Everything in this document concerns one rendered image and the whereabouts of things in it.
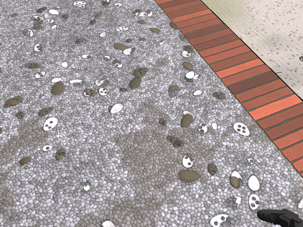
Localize right robot hand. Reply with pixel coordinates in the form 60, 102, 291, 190
257, 209, 303, 227

